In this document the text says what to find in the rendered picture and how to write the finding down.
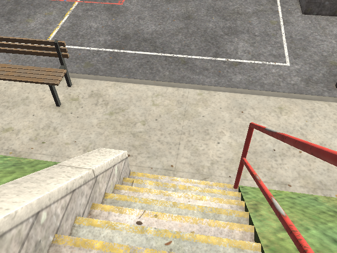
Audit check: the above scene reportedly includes stairs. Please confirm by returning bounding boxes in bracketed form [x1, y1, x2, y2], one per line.
[47, 172, 262, 253]

